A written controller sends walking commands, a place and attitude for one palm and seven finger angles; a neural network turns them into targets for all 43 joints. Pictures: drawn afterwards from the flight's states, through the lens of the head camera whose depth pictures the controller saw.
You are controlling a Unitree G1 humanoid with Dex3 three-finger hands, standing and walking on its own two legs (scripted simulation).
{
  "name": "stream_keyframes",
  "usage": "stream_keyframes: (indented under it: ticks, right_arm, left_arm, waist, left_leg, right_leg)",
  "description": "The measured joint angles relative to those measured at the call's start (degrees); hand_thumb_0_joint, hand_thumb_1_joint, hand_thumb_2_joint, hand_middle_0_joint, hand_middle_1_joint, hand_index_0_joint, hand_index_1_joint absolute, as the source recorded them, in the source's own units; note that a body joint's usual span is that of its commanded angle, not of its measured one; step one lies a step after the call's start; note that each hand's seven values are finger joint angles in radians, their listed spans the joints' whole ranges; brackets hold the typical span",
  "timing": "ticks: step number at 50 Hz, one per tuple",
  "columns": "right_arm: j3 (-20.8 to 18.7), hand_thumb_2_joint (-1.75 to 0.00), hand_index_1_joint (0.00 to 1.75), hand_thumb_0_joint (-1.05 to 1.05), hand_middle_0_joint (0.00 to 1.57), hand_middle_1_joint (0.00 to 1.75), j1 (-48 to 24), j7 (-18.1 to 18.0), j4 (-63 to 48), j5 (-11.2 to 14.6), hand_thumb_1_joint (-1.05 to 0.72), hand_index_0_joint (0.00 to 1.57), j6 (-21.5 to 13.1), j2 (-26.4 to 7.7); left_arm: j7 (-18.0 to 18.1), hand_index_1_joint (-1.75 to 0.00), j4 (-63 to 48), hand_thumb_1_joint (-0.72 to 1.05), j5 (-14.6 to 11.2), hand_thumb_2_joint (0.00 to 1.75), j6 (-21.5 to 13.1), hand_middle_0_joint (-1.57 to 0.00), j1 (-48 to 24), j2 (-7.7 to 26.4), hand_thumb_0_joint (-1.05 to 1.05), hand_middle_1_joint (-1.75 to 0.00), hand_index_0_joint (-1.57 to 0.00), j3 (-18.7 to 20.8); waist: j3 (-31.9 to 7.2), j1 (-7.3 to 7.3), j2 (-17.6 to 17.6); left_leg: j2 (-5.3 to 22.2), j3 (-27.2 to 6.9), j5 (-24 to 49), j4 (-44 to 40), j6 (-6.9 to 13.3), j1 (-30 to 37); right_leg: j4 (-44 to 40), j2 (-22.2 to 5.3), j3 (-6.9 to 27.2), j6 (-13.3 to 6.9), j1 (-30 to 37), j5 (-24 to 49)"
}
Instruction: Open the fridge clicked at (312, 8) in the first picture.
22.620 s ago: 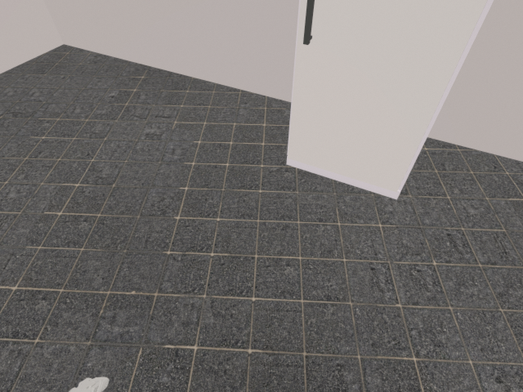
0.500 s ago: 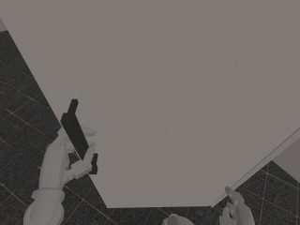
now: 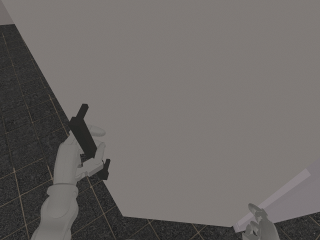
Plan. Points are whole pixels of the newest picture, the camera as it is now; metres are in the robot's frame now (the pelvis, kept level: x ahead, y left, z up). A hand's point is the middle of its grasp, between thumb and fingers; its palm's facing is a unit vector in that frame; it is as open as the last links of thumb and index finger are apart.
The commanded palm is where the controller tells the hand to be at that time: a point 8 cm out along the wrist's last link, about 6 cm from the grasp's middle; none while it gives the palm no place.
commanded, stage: stop walking and hold the door back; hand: left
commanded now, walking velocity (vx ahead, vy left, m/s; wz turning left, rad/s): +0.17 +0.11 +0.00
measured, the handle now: (95, 147) +0.30 +0.18 +0.08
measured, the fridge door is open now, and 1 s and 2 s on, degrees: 73 70 69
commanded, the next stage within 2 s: loosen the grip on the handle in 1.00 s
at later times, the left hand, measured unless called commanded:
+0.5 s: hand (102, 145) +0.30 +0.16 +0.09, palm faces +0.16 -0.96 -0.23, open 5.5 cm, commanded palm +0.27 +0.22 +0.09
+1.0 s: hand (101, 148) +0.29 +0.16 +0.09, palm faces +0.10 -0.98 -0.20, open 5.6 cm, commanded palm +0.27 +0.22 +0.09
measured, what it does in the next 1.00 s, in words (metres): steps on the spot: left foot, then right foot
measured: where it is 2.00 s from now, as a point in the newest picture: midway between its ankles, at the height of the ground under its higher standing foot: outside the picture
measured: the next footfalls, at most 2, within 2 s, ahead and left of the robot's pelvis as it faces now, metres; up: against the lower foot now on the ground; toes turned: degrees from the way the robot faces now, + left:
left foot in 0.12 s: -0.05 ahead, +0.10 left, +0.00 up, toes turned +4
right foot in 0.36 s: +0.01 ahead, -0.11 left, +0.00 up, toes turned -1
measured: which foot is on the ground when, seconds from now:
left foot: up 0.00-0.10, down 0.12-0.36, up 0.38-0.58, down 0.60-1.00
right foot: down 0.00-0.12, up 0.14-0.34, down 0.36-1.00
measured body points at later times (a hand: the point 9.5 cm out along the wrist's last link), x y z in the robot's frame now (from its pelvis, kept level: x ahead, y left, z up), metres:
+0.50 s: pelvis -0.08 -0.01 -0.01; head -0.04 -0.03 +0.44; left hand +0.28 +0.21 +0.11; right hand +0.06 -0.24 -0.14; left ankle -0.08 +0.10 -0.70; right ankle -0.01 -0.12 -0.74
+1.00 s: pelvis -0.06 +0.01 -0.01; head -0.03 +0.00 +0.44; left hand +0.28 +0.21 +0.11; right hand +0.11 -0.21 -0.10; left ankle -0.04 +0.12 -0.74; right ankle -0.03 -0.11 -0.74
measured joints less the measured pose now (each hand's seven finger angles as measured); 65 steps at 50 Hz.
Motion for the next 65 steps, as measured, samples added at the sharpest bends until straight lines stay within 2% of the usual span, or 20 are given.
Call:
stream_keyframes:
  ticks: [5,7,9,12,16,18,19,23,25,28,31,35,39,46,55,57,58,60,63,65]
  right_arm:
    - [1.06,-0.90,0.30,0.01,0.20,0.30,-1.13,0.51,-2.60,-0.12,-0.91,0.20,1.26,-1.42]
    - [1.01,-0.90,0.30,0.01,0.20,0.30,-2.03,0.64,-3.83,-0.02,-0.91,0.20,1.58,-1.51]
    - [1.07,-0.90,0.30,0.01,0.20,0.30,-2.08,0.98,-3.71,0.72,-0.91,0.20,1.74,-0.55]
    - [1.70,-0.90,0.30,0.01,0.19,0.30,-0.39,1.62,-1.90,1.82,-0.91,0.20,2.06,1.19]
    - [3.72,-0.90,0.30,0.01,0.20,0.30,1.85,2.32,0.41,2.37,-0.91,0.20,2.69,2.90]
    - [4.62,-0.90,0.30,0.01,0.20,0.30,2.34,2.42,1.24,2.27,-0.91,0.20,3.03,3.81]
    - [4.60,-0.90,0.30,0.01,0.20,0.30,1.42,2.41,2.01,2.21,-0.91,0.20,3.30,3.64]
    - [2.91,-0.90,0.30,0.01,0.20,0.30,-0.41,2.21,4.80,2.03,-0.91,0.21,3.36,2.56]
    - [2.71,-0.90,0.30,0.01,0.20,0.30,-0.23,1.75,5.20,1.73,-0.91,0.21,3.17,1.80]
    - [2.41,-0.90,0.30,0.01,0.20,0.30,0.82,1.05,4.76,1.34,-0.91,0.20,2.56,0.43]
    - [1.43,-0.90,0.30,0.01,0.20,0.30,1.74,0.73,3.60,1.21,-0.91,0.20,1.56,-1.19]
    - [0.61,-0.90,0.30,0.01,0.20,0.30,2.15,1.16,2.37,1.98,-0.91,0.20,1.75,-0.69]
    - [2.04,-0.90,0.30,0.01,0.19,0.30,2.34,2.32,0.79,2.20,-0.91,0.20,1.85,1.46]
    - [3.47,-0.90,0.30,0.01,0.20,0.30,-1.67,2.30,-0.66,2.52,-0.91,0.20,2.15,3.47]
    - [3.39,-0.90,0.30,0.01,0.20,0.30,-2.95,1.12,-0.43,2.12,-0.91,0.20,3.17,1.58]
    - [2.07,-0.90,0.30,0.01,0.20,0.30,-2.64,2.01,-0.29,1.84,-0.91,0.20,2.48,1.81]
    - [1.80,-0.90,0.30,0.01,0.20,0.30,-2.05,2.55,0.10,2.50,-0.91,0.20,1.60,1.93]
    - [1.73,-0.90,0.30,0.01,0.20,0.30,-0.89,3.37,0.07,3.19,-0.91,0.20,0.32,1.41]
    - [1.58,-0.90,0.30,0.01,0.20,0.30,0.58,4.15,-0.86,3.47,-0.91,0.20,-0.96,-0.04]
    - [1.60,-0.90,0.30,0.01,0.20,0.30,1.44,4.37,-1.26,3.65,-0.91,0.20,-1.59,-0.68]
  left_arm:
    - [2.02,-1.40,6.77,0.65,0.92,0.79,0.86,-0.45,-8.82,-0.89,-0.02,-1.40,-0.43,-1.51]
    - [2.29,-1.40,10.39,0.66,0.37,0.77,0.85,-0.45,-13.19,-0.57,-0.02,-1.40,-0.44,-1.87]
    - [1.93,-1.40,15.42,0.66,0.20,0.77,1.17,-0.44,-17.49,0.08,-0.02,-1.40,-0.44,-2.42]
    - [-0.02,-1.40,23.77,0.67,0.26,0.78,1.97,-0.44,-24.03,1.10,-0.02,-1.40,-0.45,-3.64]
    - [-1.18,-1.40,30.15,0.66,-0.95,0.77,2.71,-0.44,-30.29,0.85,-0.02,-1.40,-0.45,-2.78]
    - [-1.80,-1.40,30.78,0.65,-1.17,0.77,2.10,-0.44,-31.91,1.86,-0.01,-1.40,-0.45,-1.26]
    - [-1.82,-1.40,30.79,0.66,-1.13,0.78,1.51,-0.45,-32.49,1.80,-0.01,-1.40,-0.45,0.06]
    - [-2.02,-1.40,31.78,0.68,-1.17,0.78,-0.25,-0.45,-33.62,0.98,-0.01,-1.40,-0.45,3.41]
    - [-2.58,-1.40,32.15,0.68,-0.91,0.78,-1.26,-0.45,-33.56,1.17,0.00,-1.40,-0.44,4.35]
    - [-3.04,-1.40,31.69,0.68,-0.67,0.79,-1.92,-0.45,-32.98,1.60,0.00,-1.40,-0.44,4.64]
    - [-2.97,-1.40,29.75,0.68,-0.97,0.80,-2.03,-0.45,-32.06,1.43,0.01,-1.40,-0.44,4.28]
    - [-2.38,-1.40,27.60,0.70,-1.60,0.80,-2.45,-0.45,-29.46,0.86,0.02,-1.40,-0.42,3.52]
    - [-2.53,-1.40,23.14,0.70,-1.28,0.78,-1.46,-0.45,-26.57,1.74,0.01,-1.40,-0.41,2.85]
    - [-2.02,-1.40,19.62,0.71,-1.98,0.77,-1.86,-0.45,-22.14,1.86,0.01,-1.40,-0.40,3.67]
    - [-2.18,-1.40,24.31,0.70,-2.16,0.79,-1.84,-0.45,-24.05,0.68,-0.01,-1.40,-0.42,1.34]
    - [-5.30,-1.40,26.91,0.66,0.57,0.79,-1.49,-0.46,-27.72,2.03,-0.02,-1.40,-0.42,1.61]
    - [-6.75,-1.40,29.14,0.63,0.63,0.78,-0.93,-0.47,-29.96,2.23,-0.03,-1.41,-0.43,1.72]
    - [-8.77,-1.40,32.43,0.58,-1.78,0.75,0.94,-0.47,-32.57,1.32,-0.02,-1.41,-0.43,3.90]
    - [-7.32,-1.39,35.36,0.48,-3.72,0.70,0.97,-0.45,-32.66,0.65,-0.01,-1.39,-0.43,5.58]
    - [-5.61,-1.38,37.59,0.38,-3.18,0.65,-0.70,-0.44,-33.20,0.68,-0.01,-1.37,-0.40,5.41]
  waist:
    - [-2.23,0.97,-0.95]
    - [-1.51,0.23,0.06]
    - [-0.24,-0.48,0.96]
    - [-0.16,-1.54,3.43]
    - [0.76,0.09,4.72]
    - [0.57,0.19,3.42]
    - [1.59,-0.25,4.14]
    - [4.52,-2.32,4.56]
    - [4.89,-3.09,3.34]
    - [4.59,-4.04,1.56]
    - [4.36,-4.89,1.19]
    - [3.99,-4.64,1.71]
    - [3.09,-3.75,0.90]
    - [2.75,-3.71,2.36]
    - [0.58,-1.66,2.65]
    - [1.09,-0.52,1.58]
    - [0.11,-0.52,0.53]
    - [-1.64,-1.00,-0.14]
    - [-3.52,-2.03,0.95]
    - [-4.23,-2.61,1.25]
  left_leg:
    - [0.34,-0.64,1.47,-25.73,2.85,12.17]
    - [0.98,-1.93,7.23,-31.45,3.94,13.84]
    - [1.31,-2.92,9.66,-29.85,3.75,13.61]
    - [2.60,-5.97,10.10,-29.33,3.08,13.24]
    - [3.58,-6.51,8.78,-25.56,1.24,11.60]
    - [2.74,-5.65,5.93,-19.67,1.21,8.24]
    - [2.91,-5.97,3.28,-14.67,1.36,6.08]
    - [1.35,-6.31,1.12,0.41,0.89,-1.53]
    - [1.56,-4.67,2.41,-1.66,0.91,-2.33]
    - [2.37,-2.08,4.97,-14.53,1.30,1.11]
    - [2.93,-0.70,14.57,-25.38,1.45,5.60]
    - [4.05,0.14,13.10,-24.40,2.10,6.05]
    - [4.76,0.38,11.74,-23.33,1.36,5.52]
    - [5.69,0.89,11.87,-24.15,0.60,5.67]
    - [5.02,1.32,13.69,-26.85,1.08,6.15]
    - [4.98,1.57,14.35,-27.47,1.16,6.12]
    - [4.45,1.27,15.20,-28.10,1.00,5.39]
    - [3.92,0.51,15.85,-27.89,0.83,4.23]
    - [3.89,0.19,14.91,-25.77,0.98,3.11]
    - [3.85,0.06,14.15,-24.02,1.09,1.96]
  right_leg:
    - [-1.64,0.83,-0.72,-0.23,-3.00,2.92]
    - [3.21,2.08,0.77,1.98,-5.46,-3.70]
    - [14.05,3.61,3.73,3.62,-7.33,-11.05]
    - [23.72,6.12,5.81,3.73,-7.85,-15.36]
    - [13.30,6.59,5.83,3.43,-1.32,-13.89]
    - [6.44,6.02,8.42,1.88,1.63,-9.60]
    - [7.58,6.49,8.50,1.26,0.60,-5.88]
    - [8.73,5.99,9.26,1.23,-0.18,-5.75]
    - [7.40,5.06,10.22,1.72,0.03,-5.10]
    - [6.65,3.96,11.47,2.40,0.00,-4.62]
    - [9.07,3.94,12.09,3.19,-0.70,-6.30]
    - [14.70,5.43,11.42,2.98,-1.40,-15.70]
    - [6.20,5.76,9.90,2.27,3.19,-5.92]
    - [5.44,6.67,10.31,2.10,3.11,-7.50]
    - [3.51,6.14,10.69,2.52,3.20,-6.02]
    - [3.25,6.15,10.91,2.43,2.88,-5.35]
    - [3.90,5.63,10.59,2.28,1.79,-5.38]
    - [5.03,5.06,9.84,2.13,0.57,-5.76]
    - [6.91,4.91,9.56,2.14,-0.33,-6.60]
    - [8.84,4.76,9.47,2.15,-1.52,-7.45]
